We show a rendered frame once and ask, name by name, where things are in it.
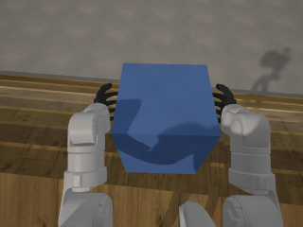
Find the carton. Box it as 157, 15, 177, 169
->
111, 62, 221, 174

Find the robot left upper arm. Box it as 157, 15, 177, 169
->
59, 192, 114, 227

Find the robot right thigh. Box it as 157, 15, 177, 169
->
179, 202, 216, 227

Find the robot right forearm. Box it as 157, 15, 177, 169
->
221, 104, 284, 227

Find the robot left forearm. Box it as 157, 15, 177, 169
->
58, 103, 111, 227

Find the robot right upper arm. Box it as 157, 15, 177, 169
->
223, 195, 283, 227

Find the robot left hand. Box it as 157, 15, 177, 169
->
94, 83, 118, 121

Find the robot right hand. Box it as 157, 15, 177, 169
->
212, 83, 237, 124

